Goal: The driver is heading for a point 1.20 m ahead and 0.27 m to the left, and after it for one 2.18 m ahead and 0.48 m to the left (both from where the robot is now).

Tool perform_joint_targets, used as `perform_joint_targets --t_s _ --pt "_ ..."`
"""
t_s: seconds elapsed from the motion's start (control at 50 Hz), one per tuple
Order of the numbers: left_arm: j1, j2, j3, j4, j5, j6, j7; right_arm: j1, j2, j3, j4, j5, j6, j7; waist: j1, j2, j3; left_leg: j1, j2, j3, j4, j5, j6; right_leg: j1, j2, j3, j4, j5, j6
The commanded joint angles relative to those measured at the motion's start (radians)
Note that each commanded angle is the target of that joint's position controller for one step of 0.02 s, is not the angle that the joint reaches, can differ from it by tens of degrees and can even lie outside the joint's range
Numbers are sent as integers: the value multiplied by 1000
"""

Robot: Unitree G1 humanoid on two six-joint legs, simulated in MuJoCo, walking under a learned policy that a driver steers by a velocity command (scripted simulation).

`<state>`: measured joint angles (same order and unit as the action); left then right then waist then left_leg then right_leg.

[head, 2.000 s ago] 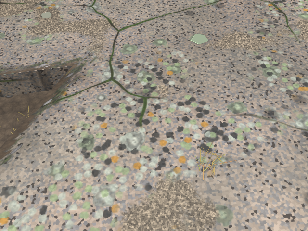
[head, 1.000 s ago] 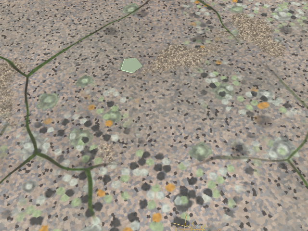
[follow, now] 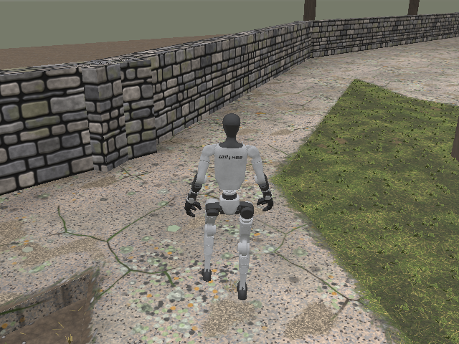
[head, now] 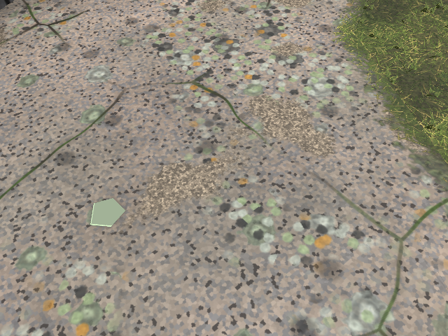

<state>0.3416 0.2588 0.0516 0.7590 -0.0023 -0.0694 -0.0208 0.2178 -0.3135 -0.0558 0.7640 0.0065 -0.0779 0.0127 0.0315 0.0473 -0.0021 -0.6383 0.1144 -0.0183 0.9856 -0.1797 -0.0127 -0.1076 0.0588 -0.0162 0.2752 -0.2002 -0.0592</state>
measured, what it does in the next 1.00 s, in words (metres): walks ahead: left foot, then right foot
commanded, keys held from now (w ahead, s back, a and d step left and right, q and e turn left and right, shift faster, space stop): w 0.70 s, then w+q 0.30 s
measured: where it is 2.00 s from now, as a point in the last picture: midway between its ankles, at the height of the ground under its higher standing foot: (201, 179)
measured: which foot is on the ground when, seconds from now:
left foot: up 0.00-0.24, down 0.26-0.78, up 0.80-1.00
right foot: down 0.00-0.26, up 0.28-0.76, down 0.78-1.00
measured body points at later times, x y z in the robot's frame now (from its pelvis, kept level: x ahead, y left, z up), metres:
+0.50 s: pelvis +0.28 +0.06 +0.00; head +0.31 +0.07 +0.45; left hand +0.42 +0.33 -0.11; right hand +0.35 -0.22 -0.12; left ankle +0.29 +0.14 -0.75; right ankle +0.35 -0.12 -0.67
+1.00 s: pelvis +0.56 -0.01 +0.00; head +0.58 -0.02 +0.45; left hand +0.62 +0.27 -0.12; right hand +0.68 -0.28 -0.13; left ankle +0.56 +0.15 -0.66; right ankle +0.58 -0.10 -0.75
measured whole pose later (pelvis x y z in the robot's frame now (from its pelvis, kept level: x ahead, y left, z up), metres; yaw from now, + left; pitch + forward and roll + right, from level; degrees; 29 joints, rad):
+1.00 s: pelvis +0.56 -0.01 +0.00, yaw +7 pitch +0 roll -1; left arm 0.26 0.25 0.06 0.83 0.01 -0.10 -0.02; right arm 0.26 -0.31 -0.07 0.83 0.03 -0.04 0.00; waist 0.02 0.05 0.04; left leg -0.57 0.08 -0.07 1.11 -0.26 0.02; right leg -0.18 0.02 -0.13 0.34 -0.18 -0.05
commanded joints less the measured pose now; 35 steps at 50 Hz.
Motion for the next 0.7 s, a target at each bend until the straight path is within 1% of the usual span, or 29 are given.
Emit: perform_joint_targets --t_s 0.02,0.06,0.1,0.12,0.16,0.18,0.2,0.22,0.24,0.26,0.28,0.3,0.32,0.34,0.36,0.38,0.4,0.42,0.44,0.46,0.5,0.54,0.58,0.64,0.68,0.7 --pt "-51 152 37 -54 -4 -20 11 -68 -18 4 -80 -5 -10 6 -13 -112 58 -55 8 -8 -188 162 -14 -24 -236 140 -145 278 -166" --pt "-15 171 42 -34 -10 -18 17 -149 -8 12 -101 1 -17 16 16 -108 73 4 -20 13 -319 262 -6 -43 -227 109 -156 248 -150" --pt "30 187 46 -7 -18 -16 19 -207 -16 13 -122 8 -21 25 34 -102 84 29 -36 9 -387 305 7 -10 -253 116 -154 222 -146" --pt "43 191 47 5 -22 -13 20 -227 -23 11 -132 10 -21 30 33 -101 90 23 -39 -1 -414 301 18 26 -269 119 -144 229 -140" --pt "60 195 50 26 -24 -4 24 -251 -40 6 -148 8 -23 39 25 -97 89 12 -47 -9 -454 248 45 110 -300 123 -102 278 -123" --pt "64 199 52 34 -24 2 26 -247 -48 4 -150 7 -23 41 16 -100 79 28 -55 -4 -465 210 57 146 -309 123 -74 327 -113" --pt "62 208 55 38 -22 8 28 -224 -60 -2 -147 6 -23 42 -1 -112 57 76 -73 12 -470 165 70 171 -309 118 -30 435 -103" --pt "54 218 57 40 -18 14 30 -165 -82 -13 -134 4 -22 38 -37 -128 11 174 -105 42 -474 126 89 184 -296 105 56 606 -89" --pt "46 208 50 40 -13 22 33 -28 -119 -35 -96 3 -19 30 -110 -118 -79 365 -133 72 -488 132 120 152 -251 69 228 727 -64" --pt "56 172 32 22 4 24 37 144 -176 -53 -62 -4 -15 19 -175 -63 -221 675 -9 -54 -435 178 173 -29 -203 40 501 535 -31" --pt "205 40 -8 6 1 5 25 221 -266 -73 -42 -12 -12 20 -113 201 -381 1051 246 -553 -513 -69 347 -441 -19 25 908 -85 45" --pt "155 111 4 28 -11 -16 19 237 -172 -48 -41 2 -10 22 -152 178 -413 1059 260 -742 -655 -188 337 -555 -11 164 1016 -375 36" --pt "47 177 24 -7 -39 -28 13 159 -139 -34 -46 4 -9 18 -142 114 -233 926 233 -590 -678 -209 286 -641 -68 148 1052 -318 27" --pt "-20 173 21 -25 -39 -33 16 85 -123 -28 -57 1 -7 15 -114 32 -130 769 196 -469 -698 -130 260 -628 -121 111 1004 -224 24" --pt "-54 163 23 -29 -22 -32 20 34 -98 -21 -59 -8 -8 17 -84 -4 -56 633 159 -379 -728 -32 250 -597 -154 94 941 -162 29" --pt "-35 151 26 -23 -15 -22 22 6 -77 -14 -63 -20 -13 19 -46 25 -39 544 128 -319 -758 35 242 -529 -184 102 899 -115 32" --pt "-9 133 23 -12 -13 -10 23 -8 -68 -13 -61 -20 -18 21 -27 41 -39 493 110 -284 -788 61 246 -480 -192 100 876 -92 39" --pt "9 112 20 -3 -12 1 24 -10 -69 -15 -54 -15 -26 22 -15 43 -37 461 103 -249 -812 91 257 -461 -196 92 856 -80 48" --pt "4 104 18 -4 -9 9 27 -7 -76 -17 -45 -11 -31 21 -9 38 -24 437 100 -217 -832 113 264 -465 -201 87 827 -60 57" --pt "-27 99 17 -14 -4 13 29 0 -89 -20 -35 -10 -34 18 -11 32 -4 427 100 -193 -851 129 269 -491 -206 85 784 -23 67" --pt "-106 94 14 -37 1 11 30 26 -104 -25 -16 -9 -31 8 -29 13 24 444 93 -153 -871 155 266 -542 -213 84 669 87 82" --pt "-171 82 8 -49 1 2 23 46 -113 -26 -3 -4 -25 0 -51 6 38 460 70 -101 -875 171 242 -537 -199 70 530 202 84" --pt "-241 68 1 -63 -2 -7 14 77 -128 -29 14 2 -20 -5 -78 3 50 470 58 -64 -874 166 225 -502 -176 48 407 285 84" --pt "-329 72 -2 -90 -11 -14 -1 137 -145 -33 49 10 -8 -7 -112 2 70 537 89 -67 -852 146 223 -495 -153 38 313 303 77" --pt "-363 84 0 -107 -14 -18 -12 156 -150 -37 66 14 4 -10 -114 6 80 610 122 -79 -818 164 213 -514 -146 46 269 252 57" --pt "-366 92 2 -112 -13 -21 -17 156 -154 -40 72 16 10 -12 -106 10 78 642 137 -86 -796 187 206 -511 -142 47 251 213 43"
